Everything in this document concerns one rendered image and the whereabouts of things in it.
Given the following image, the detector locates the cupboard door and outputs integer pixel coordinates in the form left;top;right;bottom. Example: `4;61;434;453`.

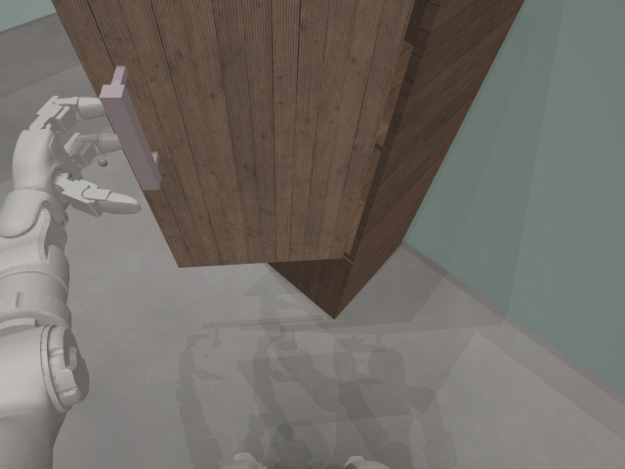
51;0;415;268

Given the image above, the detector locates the robot left upper arm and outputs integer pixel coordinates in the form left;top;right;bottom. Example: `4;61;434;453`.
0;324;90;469

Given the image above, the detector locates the left robot shin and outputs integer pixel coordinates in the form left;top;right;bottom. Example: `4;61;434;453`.
233;452;257;462

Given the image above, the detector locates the handle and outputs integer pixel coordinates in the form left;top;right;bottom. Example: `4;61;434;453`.
100;65;161;191

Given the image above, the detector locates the robot left forearm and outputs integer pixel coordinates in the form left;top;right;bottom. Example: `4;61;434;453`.
0;190;71;337

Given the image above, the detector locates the robot left hand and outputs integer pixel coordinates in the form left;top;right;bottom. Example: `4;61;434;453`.
12;96;142;217

